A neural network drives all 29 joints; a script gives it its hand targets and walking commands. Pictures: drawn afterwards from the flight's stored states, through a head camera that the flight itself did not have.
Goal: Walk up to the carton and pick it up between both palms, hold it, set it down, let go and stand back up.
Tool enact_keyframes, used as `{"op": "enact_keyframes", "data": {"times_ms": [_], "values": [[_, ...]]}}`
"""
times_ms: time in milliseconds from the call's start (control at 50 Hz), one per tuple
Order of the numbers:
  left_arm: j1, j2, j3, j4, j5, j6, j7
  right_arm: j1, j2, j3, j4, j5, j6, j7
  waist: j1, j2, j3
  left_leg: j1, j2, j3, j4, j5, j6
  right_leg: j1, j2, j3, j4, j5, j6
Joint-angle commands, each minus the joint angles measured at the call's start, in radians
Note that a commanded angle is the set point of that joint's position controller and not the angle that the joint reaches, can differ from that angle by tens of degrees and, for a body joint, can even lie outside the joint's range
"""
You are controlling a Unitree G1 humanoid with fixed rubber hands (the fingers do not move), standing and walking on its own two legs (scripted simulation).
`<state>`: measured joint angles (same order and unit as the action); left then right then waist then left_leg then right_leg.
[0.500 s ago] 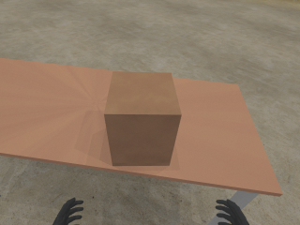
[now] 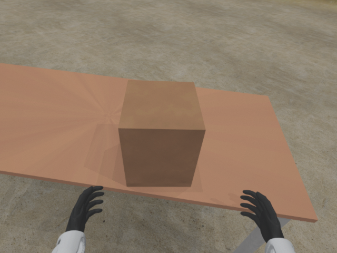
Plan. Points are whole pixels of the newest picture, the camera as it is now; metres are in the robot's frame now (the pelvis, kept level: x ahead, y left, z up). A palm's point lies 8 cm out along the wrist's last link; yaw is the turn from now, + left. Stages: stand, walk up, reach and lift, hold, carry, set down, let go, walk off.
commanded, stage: reach and lift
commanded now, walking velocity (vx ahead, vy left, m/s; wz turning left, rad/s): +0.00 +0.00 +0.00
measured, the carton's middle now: (160, 134) +0.47 +0.04 +0.03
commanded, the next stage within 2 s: none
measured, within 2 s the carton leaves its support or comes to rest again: neither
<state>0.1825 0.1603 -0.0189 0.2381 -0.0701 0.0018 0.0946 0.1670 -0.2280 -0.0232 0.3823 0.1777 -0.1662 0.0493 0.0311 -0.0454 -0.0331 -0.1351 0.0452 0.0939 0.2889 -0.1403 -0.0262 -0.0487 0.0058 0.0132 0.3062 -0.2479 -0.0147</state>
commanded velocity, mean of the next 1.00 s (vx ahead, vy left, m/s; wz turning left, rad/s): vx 0.00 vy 0.00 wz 0.00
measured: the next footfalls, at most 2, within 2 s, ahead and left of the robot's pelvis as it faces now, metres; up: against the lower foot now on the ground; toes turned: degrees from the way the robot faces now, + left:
none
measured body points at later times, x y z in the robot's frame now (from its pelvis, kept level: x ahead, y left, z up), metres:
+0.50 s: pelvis +0.00 +0.00 +0.00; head +0.00 +0.01 +0.45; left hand +0.30 +0.19 +0.03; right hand +0.30 -0.21 +0.03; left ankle +0.01 +0.13 -0.75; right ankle -0.05 -0.11 -0.75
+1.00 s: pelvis -0.02 +0.00 +0.00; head +0.00 +0.01 +0.45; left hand +0.35 +0.19 +0.11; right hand +0.36 -0.21 +0.11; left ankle +0.01 +0.14 -0.75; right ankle -0.05 -0.11 -0.75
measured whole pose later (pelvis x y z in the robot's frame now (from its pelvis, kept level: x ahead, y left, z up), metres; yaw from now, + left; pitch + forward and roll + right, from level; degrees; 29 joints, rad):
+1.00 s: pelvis -0.02 +0.00 +0.00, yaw -3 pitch +5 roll +0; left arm -0.41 0.16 0.11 0.19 -0.13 0.41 0.12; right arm -0.47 -0.34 0.01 0.44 0.33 0.16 -0.02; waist 0.03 -0.02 -0.04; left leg -0.26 0.05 0.08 0.29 -0.10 -0.03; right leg -0.22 0.03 0.06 0.34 -0.20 -0.01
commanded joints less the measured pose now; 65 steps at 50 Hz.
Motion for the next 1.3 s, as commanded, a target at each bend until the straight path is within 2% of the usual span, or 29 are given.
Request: {"op": "enact_keyframes", "data": {"times_ms": [0, 60, 80, 140, 160, 260, 340, 420, 440, 500, 540, 560, 600, 640, 680, 720, 760, 800, 860, 900, 920, 940, 1000, 1080, 1140, 1180, 1200, 1260, 1280], "values": [[-0.032, -0.013, 0.046, -0.075, 0.036, -0.040, -0.035, -0.067, -0.135, 0.015, -0.053, 0.042, -0.055, -0.015, -0.006, 0.003, -0.030, 0.332, -0.045, -0.066, 0.045, 0.344, -0.005, -0.193, 0.019, 0.007, -0.079, 0.389, 0.013], [-0.100, -0.001, 0.050, -0.118, 0.032, -0.084, -0.037, -0.122, -0.137, 0.005, -0.105, 0.047, -0.094, -0.021, -0.012, -0.010, -0.047, 0.306, -0.044, -0.065, 0.041, 0.343, -0.008, -0.189, 0.023, 0.004, -0.073, 0.390, 0.018], [-0.141, 0.011, 0.041, -0.134, 0.030, -0.099, -0.028, -0.151, -0.123, 0.012, -0.121, 0.056, -0.103, -0.019, -0.007, 0.017, -0.051, 0.296, -0.047, -0.064, 0.048, 0.326, -0.006, -0.191, 0.019, 0.009, -0.064, 0.369, 0.017], [-0.196, 0.025, 0.029, -0.113, 0.003, -0.149, -0.006, -0.195, -0.121, -0.025, -0.140, 0.027, -0.116, -0.013, 0.000, 0.015, -0.045, 0.234, -0.035, -0.051, 0.032, 0.193, 0.000, -0.250, 0.016, 0.010, -0.076, 0.191, 0.005], [-0.244, 0.015, 0.013, -0.119, 0.002, -0.159, 0.006, -0.217, -0.108, -0.036, -0.136, 0.031, -0.111, -0.012, -0.014, 0.022, -0.058, 0.234, -0.030, -0.057, 0.029, 0.162, 0.006, -0.254, 0.014, 0.013, -0.070, 0.181, 0.001], [-0.351, 0.022, 0.007, -0.023, -0.030, -0.131, 0.036, -0.333, -0.088, -0.029, -0.048, 0.021, -0.031, -0.012, -0.009, -0.008, -0.048, 0.161, -0.025, -0.060, -0.001, -0.043, 0.032, -0.277, -0.007, 0.040, -0.069, 0.009, 0.000], [-0.419, 0.025, 0.037, -0.032, -0.019, -0.013, 0.027, -0.426, -0.115, 0.001, -0.006, 0.073, 0.039, -0.034, 0.003, -0.018, -0.115, 0.193, -0.036, -0.054, 0.006, 0.030, 0.047, -0.234, -0.012, 0.068, -0.065, 0.116, 0.019], [-0.460, 0.018, 0.101, -0.106, -0.010, 0.113, 0.004, -0.552, -0.185, 0.024, -0.120, 0.097, 0.064, -0.066, 0.027, -0.046, -0.212, 0.241, -0.045, -0.053, 0.037, 0.214, 0.037, -0.137, 0.014, 0.042, -0.022, 0.391, 0.044], [-0.464, 0.018, 0.106, -0.150, -0.014, 0.137, -0.006, -0.559, -0.192, 0.034, -0.143, 0.102, 0.064, -0.077, 0.009, -0.047, -0.253, 0.252, -0.052, -0.056, 0.045, 0.260, 0.033, -0.102, 0.020, 0.031, -0.004, 0.484, 0.054], [-0.397, 0.021, 0.164, -0.306, 0.031, 0.209, -0.024, -0.492, -0.231, 0.062, -0.160, 0.139, 0.064, -0.099, 0.019, -0.002, -0.304, 0.348, -0.058, -0.055, 0.075, 0.482, 0.002, -0.040, 0.037, 0.019, 0.020, 0.730, 0.058], [-0.400, 0.011, 0.196, -0.325, 0.067, 0.255, -0.044, -0.512, -0.231, 0.065, -0.132, 0.163, 0.074, -0.112, 0.004, 0.033, -0.256, 0.346, -0.063, -0.052, 0.081, 0.494, -0.003, -0.054, 0.040, 0.023, 0.016, 0.742, 0.052], [-0.383, -0.005, 0.209, -0.316, 0.078, 0.278, -0.057, -0.494, -0.223, 0.075, -0.088, 0.162, 0.087, -0.116, 0.001, 0.022, -0.221, 0.341, -0.061, -0.061, 0.078, 0.502, 0.003, -0.061, 0.040, 0.018, 0.010, 0.760, 0.051], [-0.382, -0.030, 0.198, -0.316, 0.091, 0.318, -0.071, -0.488, -0.225, 0.085, -0.060, 0.180, 0.122, -0.116, -0.017, 0.044, -0.164, 0.354, -0.060, -0.064, 0.051, 0.460, -0.005, -0.086, 0.043, 0.010, -0.022, 0.681, 0.044], [-0.477, -0.032, 0.183, -0.292, 0.074, 0.351, -0.080, -0.568, -0.235, 0.070, -0.044, 0.181, 0.171, -0.114, -0.039, 0.044, -0.089, 0.337, -0.054, -0.063, 0.027, 0.323, -0.002, -0.163, 0.040, 0.000, -0.060, 0.507, 0.043], [-0.535, -0.040, 0.168, -0.260, 0.058, 0.373, -0.077, -0.623, -0.228, 0.061, -0.040, 0.180, 0.212, -0.104, -0.042, 0.032, -0.029, 0.287, -0.050, -0.062, 0.003, 0.216, 0.009, -0.218, 0.037, 0.001, -0.082, 0.359, 0.044], [-0.644, 0.000, 0.162, -0.271, 0.029, 0.372, -0.062, -0.705, -0.227, 0.036, -0.113, 0.165, 0.248, -0.097, -0.031, 0.036, -0.064, 0.260, -0.045, -0.057, -0.019, 0.081, 0.023, -0.239, 0.031, 0.005, -0.095, 0.203, 0.040], [-0.745, 0.020, 0.139, -0.277, -0.014, 0.364, -0.033, -0.802, -0.249, -0.010, -0.120, 0.155, 0.265, -0.083, -0.033, 0.025, -0.128, 0.246, -0.033, -0.060, -0.023, 0.028, 0.015, -0.302, 0.037, -0.004, -0.091, 0.081, 0.025], [-0.837, 0.054, 0.119, -0.276, -0.043, 0.356, 0.002, -0.911, -0.258, -0.042, -0.144, 0.151, 0.278, -0.072, -0.014, 0.036, -0.191, 0.230, -0.017, -0.065, -0.018, -0.015, 0.017, -0.326, 0.040, -0.007, -0.085, 0.014, 0.012], [-0.907, 0.101, 0.139, -0.226, -0.070, 0.355, 0.030, -0.999, -0.278, -0.060, -0.153, 0.130, 0.287, -0.064, 0.002, -0.008, -0.349, 0.223, -0.014, -0.060, 0.010, 0.022, 0.035, -0.291, 0.046, -0.007, -0.040, 0.072, 0.029], [-0.912, 0.104, 0.162, -0.209, -0.054, 0.372, 0.047, -1.015, -0.290, -0.041, -0.102, 0.147, 0.291, -0.062, 0.026, 0.013, -0.419, 0.243, -0.016, -0.054, 0.039, 0.121, 0.031, -0.246, 0.042, 0.005, -0.016, 0.184, 0.033], [-0.920, 0.107, 0.172, -0.178, -0.054, 0.390, 0.045, -1.053, -0.304, -0.026, -0.085, 0.157, 0.296, -0.063, 0.039, -0.012, -0.445, 0.247, -0.020, -0.052, 0.051, 0.173, 0.038, -0.216, 0.048, 0.009, -0.009, 0.252, 0.041], [-0.856, 0.076, 0.174, -0.134, -0.046, 0.416, 0.035, -0.996, -0.285, 0.005, 0.011, 0.173, 0.310, -0.063, 0.029, -0.019, -0.417, 0.245, -0.022, -0.059, 0.049, 0.225, 0.034, -0.185, 0.047, 0.010, -0.005, 0.330, 0.050], [-0.865, 0.089, 0.221, -0.104, -0.004, 0.498, -0.005, -1.029, -0.327, 0.054, 0.082, 0.216, 0.346, -0.084, 0.014, -0.032, -0.389, 0.269, -0.038, -0.061, 0.056, 0.307, 0.024, -0.095, 0.045, 0.019, 0.006, 0.543, 0.074], [-0.940, 0.115, 0.261, -0.054, 0.020, 0.551, -0.038, -1.099, -0.339, 0.103, 0.158, 0.259, 0.378, -0.104, 0.015, -0.063, -0.273, 0.192, -0.051, -0.067, 0.022, 0.253, 0.042, -0.041, 0.038, 0.025, 0.010, 0.616, 0.094], [-1.049, 0.134, 0.248, -0.055, 0.009, 0.536, -0.040, -1.195, -0.325, 0.090, 0.134, 0.273, 0.384, -0.102, 0.000, -0.038, -0.288, 0.159, -0.053, -0.057, 0.028, 0.207, 0.043, -0.072, 0.034, 0.026, 0.000, 0.545, 0.092], [-1.133, 0.141, 0.217, -0.028, -0.004, 0.502, -0.031, -1.241, -0.315, 0.079, 0.172, 0.268, 0.392, -0.095, -0.004, 0.010, -0.264, 0.120, -0.054, -0.046, 0.025, 0.137, 0.032, -0.135, 0.032, 0.023, -0.014, 0.420, 0.083], [-1.190, 0.147, 0.188, -0.024, -0.017, 0.485, -0.021, -1.267, -0.317, 0.061, 0.211, 0.269, 0.394, -0.086, -0.025, 0.040, -0.276, 0.123, -0.053, -0.055, 0.030, 0.108, 0.025, -0.166, 0.028, 0.017, -0.017, 0.372, 0.074], [-1.301, 0.147, 0.132, 0.052, -0.052, 0.458, 0.011, -1.340, -0.324, 0.032, 0.341, 0.256, 0.410, -0.053, -0.027, 0.121, -0.321, 0.166, -0.029, -0.066, 0.049, 0.046, 0.011, -0.305, 0.034, 0.011, -0.041, 0.185, 0.042], [-1.328, 0.156, 0.115, 0.056, -0.065, 0.449, 0.019, -1.369, -0.337, 0.024, 0.335, 0.257, 0.407, -0.046, -0.025, 0.127, -0.362, 0.175, -0.025, -0.066, 0.059, 0.066, 0.007, -0.305, 0.033, 0.011, -0.039, 0.189, 0.040]]}}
